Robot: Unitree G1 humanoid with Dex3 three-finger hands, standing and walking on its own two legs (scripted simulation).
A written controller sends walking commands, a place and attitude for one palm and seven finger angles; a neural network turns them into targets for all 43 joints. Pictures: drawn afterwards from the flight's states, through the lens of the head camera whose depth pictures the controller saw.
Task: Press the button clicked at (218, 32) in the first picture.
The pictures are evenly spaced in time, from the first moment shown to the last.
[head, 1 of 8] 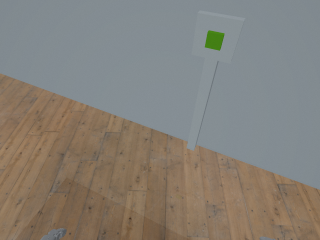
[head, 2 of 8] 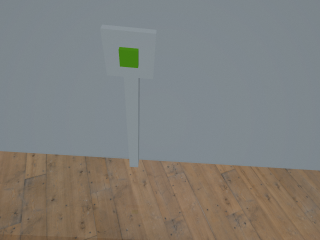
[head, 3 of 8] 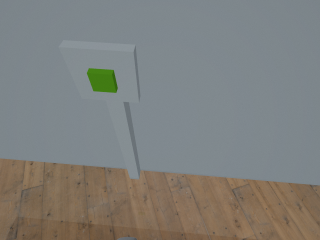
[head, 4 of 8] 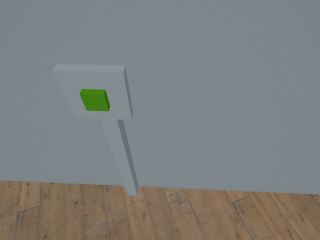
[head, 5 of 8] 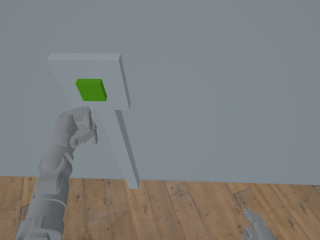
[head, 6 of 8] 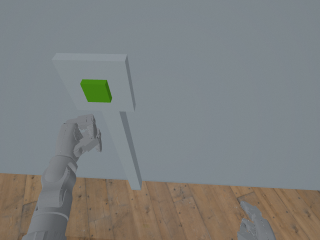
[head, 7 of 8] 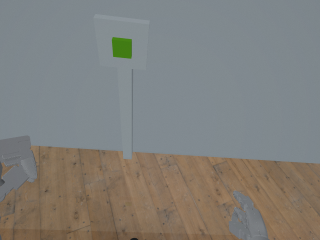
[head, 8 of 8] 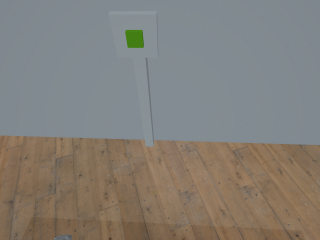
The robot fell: no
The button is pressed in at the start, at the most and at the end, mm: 0 11 0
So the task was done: yes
